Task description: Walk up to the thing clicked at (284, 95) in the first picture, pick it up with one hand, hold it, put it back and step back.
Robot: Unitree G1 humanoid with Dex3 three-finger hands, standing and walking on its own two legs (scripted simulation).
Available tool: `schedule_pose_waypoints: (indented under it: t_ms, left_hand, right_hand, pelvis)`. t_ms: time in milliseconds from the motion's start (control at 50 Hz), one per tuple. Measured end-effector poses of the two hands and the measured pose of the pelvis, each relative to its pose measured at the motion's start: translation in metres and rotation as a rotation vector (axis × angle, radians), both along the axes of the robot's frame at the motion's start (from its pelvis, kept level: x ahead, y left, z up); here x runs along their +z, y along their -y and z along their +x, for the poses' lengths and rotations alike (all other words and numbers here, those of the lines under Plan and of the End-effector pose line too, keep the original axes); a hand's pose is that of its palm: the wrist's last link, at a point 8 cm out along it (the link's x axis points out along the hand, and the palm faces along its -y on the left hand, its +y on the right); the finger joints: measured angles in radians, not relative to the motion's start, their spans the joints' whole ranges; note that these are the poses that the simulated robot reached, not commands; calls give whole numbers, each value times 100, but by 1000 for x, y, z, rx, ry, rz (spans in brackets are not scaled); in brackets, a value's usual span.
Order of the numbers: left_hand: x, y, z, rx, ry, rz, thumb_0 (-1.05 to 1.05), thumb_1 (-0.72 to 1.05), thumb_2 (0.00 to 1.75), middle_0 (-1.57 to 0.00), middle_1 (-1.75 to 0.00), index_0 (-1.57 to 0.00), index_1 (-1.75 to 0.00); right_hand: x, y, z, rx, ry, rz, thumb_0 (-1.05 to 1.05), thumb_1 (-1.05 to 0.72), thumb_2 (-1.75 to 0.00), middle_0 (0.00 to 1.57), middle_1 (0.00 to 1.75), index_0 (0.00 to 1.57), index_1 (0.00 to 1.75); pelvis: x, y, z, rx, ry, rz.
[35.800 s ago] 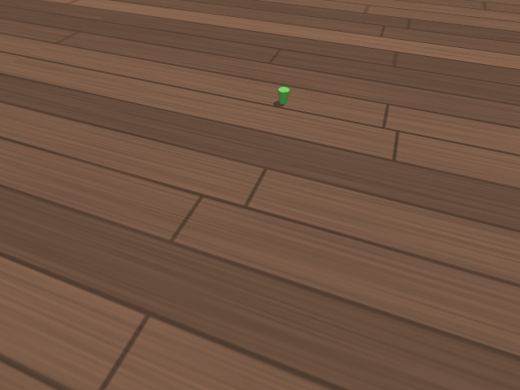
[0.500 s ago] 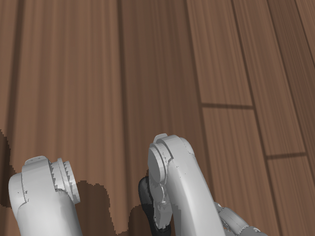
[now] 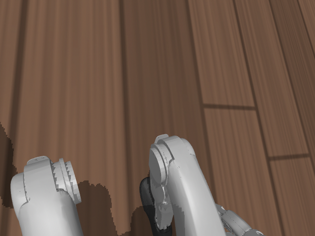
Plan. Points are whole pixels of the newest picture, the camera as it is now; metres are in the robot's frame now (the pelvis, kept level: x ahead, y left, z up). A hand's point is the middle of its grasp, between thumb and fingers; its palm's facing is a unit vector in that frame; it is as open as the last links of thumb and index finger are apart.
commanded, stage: close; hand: left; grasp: from above
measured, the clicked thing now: out of the picture +0.39 +0.38 -0.24
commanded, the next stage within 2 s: settle in 0.34 s
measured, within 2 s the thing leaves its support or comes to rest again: leaves its support in 0.82 s
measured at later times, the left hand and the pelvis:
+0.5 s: hand out of the picture +0.38 +0.38 -0.20, palm faces -0.43 -0.16 -0.89, open 11.2 cm; pelvis +0.00 +0.00 +0.00, yaw +0 degrees
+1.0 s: hand out of the picture +0.38 +0.38 -0.15, palm faces -0.37 -0.12 -0.92, open 10.5 cm; pelvis +0.01 +0.00 +0.02, yaw +2 degrees
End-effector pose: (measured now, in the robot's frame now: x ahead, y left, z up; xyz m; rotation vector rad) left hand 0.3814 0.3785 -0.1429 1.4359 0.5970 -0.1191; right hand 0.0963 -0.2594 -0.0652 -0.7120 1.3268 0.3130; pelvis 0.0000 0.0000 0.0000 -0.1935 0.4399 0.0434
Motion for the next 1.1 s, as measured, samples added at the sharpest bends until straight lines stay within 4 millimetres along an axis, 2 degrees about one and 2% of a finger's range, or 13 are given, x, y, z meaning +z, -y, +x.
schedule_pose_waypoints:
  t_ms: [420, 680, 800, 940, 1100]
  left_hand:
    - [2, -1, 2, 8, -4, 4, 0, -18, 79, -59, -83, -46, -81]
    - [4, -3, 2, 16, 0, -2, 0, -16, 87, -63, -90, -49, -88]
    - [8, -5, 4, 19, 35, 10, -1, -12, 80, -62, -91, -50, -91]
    - [36, -6, 6, 12, 90, 31, -1, -10, 74, -63, -89, -51, -92]
    - [71, -6, 1, 4, -2, 50, -1, -10, 73, -65, -86, -52, -90]
  right_hand:
    - [-6, 1, 1, -6, 6, 9, 0, -90, -89, 20, 30, 20, 30]
    - [-5, 2, 1, -16, -7, 0, 0, -91, -89, 20, 30, 20, 30]
    - [-5, 3, 4, -45, 0, -4, 0, -92, -90, 20, 30, 20, 30]
    - [-2, 0, 14, -135, 23, 16, 0, -92, -90, 20, 30, 20, 30]
    - [6, -7, 34, -184, 82, 66, 0, -92, -90, 20, 30, 20, 30]
  pelvis:
    - [-3, 2, 1, 1, -2, 10]
    - [0, 2, 2, 3, -13, 8]
    - [0, 1, 3, 9, -24, 5]
    - [11, 0, 6, 26, -74, 4]
    - [34, -1, 2, 44, -107, 14]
